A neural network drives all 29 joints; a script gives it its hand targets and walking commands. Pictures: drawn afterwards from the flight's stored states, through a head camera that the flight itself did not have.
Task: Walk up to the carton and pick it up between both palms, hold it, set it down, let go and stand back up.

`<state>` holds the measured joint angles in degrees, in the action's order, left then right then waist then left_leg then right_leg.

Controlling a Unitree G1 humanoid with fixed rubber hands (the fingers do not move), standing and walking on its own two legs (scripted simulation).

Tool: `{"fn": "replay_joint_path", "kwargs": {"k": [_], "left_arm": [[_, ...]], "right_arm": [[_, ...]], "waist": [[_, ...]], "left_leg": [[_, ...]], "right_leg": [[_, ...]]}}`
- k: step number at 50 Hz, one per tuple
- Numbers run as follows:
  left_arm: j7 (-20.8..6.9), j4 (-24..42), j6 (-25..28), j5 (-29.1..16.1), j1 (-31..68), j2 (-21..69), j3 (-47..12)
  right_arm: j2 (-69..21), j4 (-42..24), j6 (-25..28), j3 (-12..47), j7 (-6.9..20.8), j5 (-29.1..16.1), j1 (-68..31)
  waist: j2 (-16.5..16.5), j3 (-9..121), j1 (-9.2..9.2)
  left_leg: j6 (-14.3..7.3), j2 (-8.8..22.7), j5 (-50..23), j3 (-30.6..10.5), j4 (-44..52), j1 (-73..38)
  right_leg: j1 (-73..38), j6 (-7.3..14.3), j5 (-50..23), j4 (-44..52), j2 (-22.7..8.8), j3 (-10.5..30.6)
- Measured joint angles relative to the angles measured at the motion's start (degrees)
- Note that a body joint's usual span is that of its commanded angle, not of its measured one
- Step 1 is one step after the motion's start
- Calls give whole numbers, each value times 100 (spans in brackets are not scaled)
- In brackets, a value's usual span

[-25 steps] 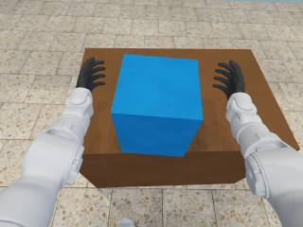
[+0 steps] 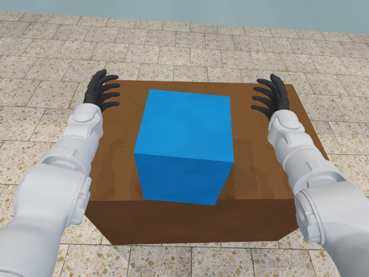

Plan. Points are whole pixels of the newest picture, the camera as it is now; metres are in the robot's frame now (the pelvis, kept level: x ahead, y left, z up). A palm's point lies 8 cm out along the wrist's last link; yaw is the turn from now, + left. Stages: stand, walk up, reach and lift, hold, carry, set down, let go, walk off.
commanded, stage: set down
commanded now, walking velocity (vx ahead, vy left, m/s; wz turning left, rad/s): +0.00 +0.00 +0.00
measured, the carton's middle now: (184, 151) +0.46 +0.04 -0.06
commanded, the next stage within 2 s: none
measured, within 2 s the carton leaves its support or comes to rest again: neither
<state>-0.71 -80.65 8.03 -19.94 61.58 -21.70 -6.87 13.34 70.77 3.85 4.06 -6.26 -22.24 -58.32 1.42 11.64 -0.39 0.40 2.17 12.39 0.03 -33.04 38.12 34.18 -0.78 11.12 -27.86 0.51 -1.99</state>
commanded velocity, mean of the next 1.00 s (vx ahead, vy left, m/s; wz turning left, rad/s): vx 0.00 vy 0.00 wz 0.00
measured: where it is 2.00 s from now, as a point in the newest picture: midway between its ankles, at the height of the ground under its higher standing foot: outside the picture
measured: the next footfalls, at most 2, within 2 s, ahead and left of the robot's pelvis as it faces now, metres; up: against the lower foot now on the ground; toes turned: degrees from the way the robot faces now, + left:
none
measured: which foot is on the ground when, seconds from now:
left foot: down 0.00-1.00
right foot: down 0.00-1.00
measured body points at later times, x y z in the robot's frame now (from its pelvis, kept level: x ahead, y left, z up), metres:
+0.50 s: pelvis +0.01 +0.00 +0.01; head +0.04 +0.02 +0.45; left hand +0.38 +0.25 +0.03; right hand +0.40 -0.15 +0.04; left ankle +0.02 +0.11 -0.73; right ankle +0.01 -0.13 -0.73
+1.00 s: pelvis +0.00 +0.01 +0.00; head +0.03 +0.03 +0.45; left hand +0.30 +0.26 -0.02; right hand +0.32 -0.15 -0.01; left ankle +0.02 +0.11 -0.73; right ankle +0.01 -0.13 -0.73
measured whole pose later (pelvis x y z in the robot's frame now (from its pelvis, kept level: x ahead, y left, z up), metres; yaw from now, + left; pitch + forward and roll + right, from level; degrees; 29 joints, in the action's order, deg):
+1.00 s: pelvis +0.00 +0.01 +0.00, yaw +1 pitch +5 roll -2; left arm -2.0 -54.2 23.6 -14.2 15.9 -15.8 -0.5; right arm 3.9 53.5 24.1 2.2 -7.6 -13.2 -16.0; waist 0.9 2.8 1.2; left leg -0.1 1.7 16.4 -0.1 -36.4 25.4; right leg 21.0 -1.2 14.9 -30.5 0.0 -2.0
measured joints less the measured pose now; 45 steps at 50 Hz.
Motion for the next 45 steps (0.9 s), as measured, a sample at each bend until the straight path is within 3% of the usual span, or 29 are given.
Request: {"fn": "replay_joint_path", "kwargs": {"k": [11,20,45], "left_arm": [[-185,1052,80,617,-1339,211,662],[-169,1724,412,618,-2419,339,858],[-106,2329,1357,571,-4050,578,647]], "right_arm": [[-301,-932,276,10,-252,213,1340],[-585,-1604,581,-117,-367,531,2359],[-882,-1570,1728,-181,-192,825,3775]], "waist": [[10,-397,128],[-33,-467,177],[-42,-767,164]], "left_leg": [[21,-1,-28,24,338,-809],[15,-2,59,15,205,-868],[-41,-46,333,1,-237,-1229]], "right_leg": [[-808,8,-40,352,3,17],[-875,0,45,231,1,10],[-1266,-45,305,-171,-48,3]]}}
